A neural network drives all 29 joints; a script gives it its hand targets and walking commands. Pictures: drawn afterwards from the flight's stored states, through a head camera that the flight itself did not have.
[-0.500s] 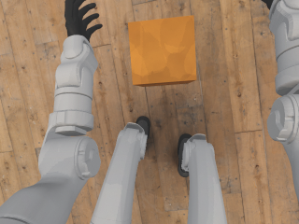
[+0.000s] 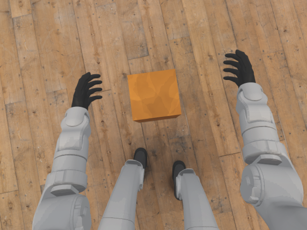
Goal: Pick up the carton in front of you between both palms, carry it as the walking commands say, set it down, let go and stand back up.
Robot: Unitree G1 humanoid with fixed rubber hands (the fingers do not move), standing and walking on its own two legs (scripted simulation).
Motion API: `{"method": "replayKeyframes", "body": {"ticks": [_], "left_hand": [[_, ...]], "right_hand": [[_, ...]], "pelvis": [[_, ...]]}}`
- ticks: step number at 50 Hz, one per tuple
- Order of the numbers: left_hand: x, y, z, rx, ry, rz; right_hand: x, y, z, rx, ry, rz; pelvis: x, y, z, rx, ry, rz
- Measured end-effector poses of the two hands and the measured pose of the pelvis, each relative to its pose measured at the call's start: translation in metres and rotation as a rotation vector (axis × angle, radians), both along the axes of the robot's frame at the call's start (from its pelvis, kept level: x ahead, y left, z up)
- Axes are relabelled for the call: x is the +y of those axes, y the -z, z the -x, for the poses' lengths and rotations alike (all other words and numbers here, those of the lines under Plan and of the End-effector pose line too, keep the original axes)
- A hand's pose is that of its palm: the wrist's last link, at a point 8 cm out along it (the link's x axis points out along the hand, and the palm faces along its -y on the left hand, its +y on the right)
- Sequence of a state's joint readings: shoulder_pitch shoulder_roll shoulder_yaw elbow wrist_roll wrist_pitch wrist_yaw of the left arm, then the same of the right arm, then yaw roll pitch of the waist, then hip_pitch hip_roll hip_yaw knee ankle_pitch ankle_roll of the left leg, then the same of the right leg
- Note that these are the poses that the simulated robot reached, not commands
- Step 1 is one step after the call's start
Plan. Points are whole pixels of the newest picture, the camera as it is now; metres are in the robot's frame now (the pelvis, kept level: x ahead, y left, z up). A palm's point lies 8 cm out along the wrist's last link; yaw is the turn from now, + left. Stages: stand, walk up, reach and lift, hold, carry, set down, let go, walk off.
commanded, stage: let go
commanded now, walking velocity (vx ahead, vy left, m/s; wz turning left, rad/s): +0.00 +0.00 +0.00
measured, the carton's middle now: (154, 99) +0.47 +0.06 -0.57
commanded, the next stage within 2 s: stand in 1.14 s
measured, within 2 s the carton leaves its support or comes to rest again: neither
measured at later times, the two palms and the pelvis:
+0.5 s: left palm (31, 178) +0.22 +0.25 +0.01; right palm (275, 150) +0.31 -0.20 -0.01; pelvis +0.06 +0.01 +0.07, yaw +2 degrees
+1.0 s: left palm (35, 178) +0.22 +0.24 +0.02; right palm (304, 197) +0.23 -0.23 +0.02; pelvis +0.07 +0.00 +0.08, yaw +3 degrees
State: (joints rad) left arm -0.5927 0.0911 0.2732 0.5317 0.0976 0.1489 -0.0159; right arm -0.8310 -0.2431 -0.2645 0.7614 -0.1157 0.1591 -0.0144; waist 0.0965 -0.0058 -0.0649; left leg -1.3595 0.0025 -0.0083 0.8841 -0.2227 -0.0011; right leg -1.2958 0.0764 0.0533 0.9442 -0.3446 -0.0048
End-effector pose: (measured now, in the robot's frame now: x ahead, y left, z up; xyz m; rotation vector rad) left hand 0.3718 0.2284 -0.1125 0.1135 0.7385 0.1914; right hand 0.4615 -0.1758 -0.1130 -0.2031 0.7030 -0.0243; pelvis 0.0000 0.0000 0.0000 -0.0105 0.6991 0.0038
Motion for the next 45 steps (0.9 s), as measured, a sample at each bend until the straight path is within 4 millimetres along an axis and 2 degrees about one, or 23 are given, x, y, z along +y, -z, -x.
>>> {"method": "replayKeyframes", "body": {"ticks": [5, 12, 21, 25, 30, 37, 41, 45], "left_hand": [[0.013, -0.031, 0.03, 0.036, 0.066, -0.008], [0.029, -0.067, 0.075, 0.054, 0.077, -0.001], [0.028, -0.105, 0.137, 0.065, 0.046, 0.007], [0.026, -0.118, 0.156, 0.072, 0.04, 0.004], [0.022, -0.126, 0.164, 0.072, 0.049, 0.004], [0.01, -0.128, 0.156, 0.059, 0.082, 0.005], [0.004, -0.129, 0.151, 0.056, 0.095, 0.004], [0.002, -0.128, 0.15, 0.062, 0.1, 0.001]], "right_hand": [[-0.003, -0.025, 0.039, 0.006, 0.029, 0.003], [-0.005, -0.057, 0.079, 0.018, 0.014, 0.004], [-0.014, -0.087, 0.132, 0.042, -0.008, 0.003], [-0.021, -0.099, 0.156, 0.048, -0.009, 0.003], [-0.032, -0.114, 0.182, 0.057, -0.006, 0.002], [-0.05, -0.129, 0.215, 0.076, 0.017, 0.002], [-0.056, -0.133, 0.227, 0.085, 0.027, 0.0], [-0.058, -0.134, 0.23, 0.089, 0.027, -0.003]], "pelvis": [[0.008, -0.021, -0.011, -0.101, 0.0, 0.001], [0.016, -0.043, -0.03, -0.234, -0.011, -0.004], [0.017, -0.066, -0.051, -0.417, -0.027, -0.014], [0.015, -0.074, -0.058, -0.499, -0.033, -0.022], [0.008, -0.081, -0.064, -0.593, -0.039, -0.033], [-0.002, -0.085, -0.068, -0.694, -0.036, -0.04], [-0.005, -0.085, -0.068, -0.734, -0.03, -0.041], [-0.006, -0.085, -0.067, -0.761, -0.026, -0.04]]}}
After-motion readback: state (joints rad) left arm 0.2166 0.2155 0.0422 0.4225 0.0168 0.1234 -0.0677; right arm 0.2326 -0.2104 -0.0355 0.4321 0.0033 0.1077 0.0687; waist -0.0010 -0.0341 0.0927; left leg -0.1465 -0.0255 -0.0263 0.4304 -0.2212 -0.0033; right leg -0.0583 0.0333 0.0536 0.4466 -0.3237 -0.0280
